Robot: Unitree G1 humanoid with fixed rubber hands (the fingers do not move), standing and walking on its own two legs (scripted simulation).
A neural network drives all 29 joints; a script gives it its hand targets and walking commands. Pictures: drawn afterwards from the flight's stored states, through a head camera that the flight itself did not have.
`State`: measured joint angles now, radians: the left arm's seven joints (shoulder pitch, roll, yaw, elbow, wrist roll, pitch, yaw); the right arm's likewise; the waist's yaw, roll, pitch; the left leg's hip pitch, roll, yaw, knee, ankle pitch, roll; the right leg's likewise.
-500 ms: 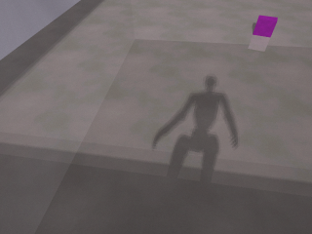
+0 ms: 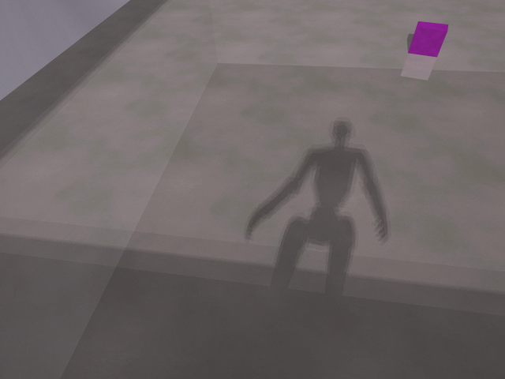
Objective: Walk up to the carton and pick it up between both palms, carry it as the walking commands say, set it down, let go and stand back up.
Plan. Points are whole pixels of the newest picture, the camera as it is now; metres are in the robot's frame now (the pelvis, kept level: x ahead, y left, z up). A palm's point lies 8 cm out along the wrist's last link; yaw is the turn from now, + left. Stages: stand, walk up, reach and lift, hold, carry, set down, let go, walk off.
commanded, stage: stand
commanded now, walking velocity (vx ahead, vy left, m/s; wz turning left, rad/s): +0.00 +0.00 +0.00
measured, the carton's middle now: (427, 39) +2.86 -1.47 -0.68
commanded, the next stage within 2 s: walk up in 0.08 s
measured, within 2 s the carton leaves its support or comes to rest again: neither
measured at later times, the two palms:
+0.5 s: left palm (86, 346) +0.21 +0.29 -0.04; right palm out of the picture +0.07 -0.43 -0.07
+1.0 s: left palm (209, 267) +0.36 +0.12 -0.07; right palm out of the picture +0.29 -0.58 -0.08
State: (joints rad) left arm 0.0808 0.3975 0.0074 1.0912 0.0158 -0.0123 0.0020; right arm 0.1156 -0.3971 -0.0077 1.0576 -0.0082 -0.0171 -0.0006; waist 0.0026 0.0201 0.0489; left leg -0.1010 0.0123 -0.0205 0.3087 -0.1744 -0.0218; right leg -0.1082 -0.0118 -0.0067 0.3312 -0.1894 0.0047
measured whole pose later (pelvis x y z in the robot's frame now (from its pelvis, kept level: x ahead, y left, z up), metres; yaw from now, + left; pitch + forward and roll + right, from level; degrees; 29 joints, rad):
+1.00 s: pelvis +0.24 -0.22 +0.00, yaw -18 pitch +1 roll +1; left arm 0.35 0.50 0.08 0.95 0.01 -0.09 -0.10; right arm 0.13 -0.49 -0.09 0.89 -0.01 -0.05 0.13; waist 0.06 0.02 -0.05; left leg -0.59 0.10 0.03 0.64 -0.10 -0.04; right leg -0.01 0.05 0.00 0.24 -0.25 -0.07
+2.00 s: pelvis +0.95 -0.57 -0.03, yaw -27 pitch +2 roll +1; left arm 0.32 0.53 0.07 0.96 -0.02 -0.07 -0.05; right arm 0.06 -0.47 -0.09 0.81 -0.04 -0.08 0.09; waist 0.07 -0.01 0.00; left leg -0.49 0.02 0.09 0.51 -0.05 0.04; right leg -0.02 -0.03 -0.02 0.71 -0.50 -0.03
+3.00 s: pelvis +1.48 -0.91 -0.01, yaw -24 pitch -1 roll +0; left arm 0.21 0.43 0.03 0.83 0.01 -0.09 -0.07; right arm 0.24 -0.44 -0.07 0.80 0.00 -0.09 0.06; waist -0.03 -0.02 0.05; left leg -0.20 -0.02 0.06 0.40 -0.18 0.05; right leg -0.50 -0.09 0.00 0.83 -0.27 0.00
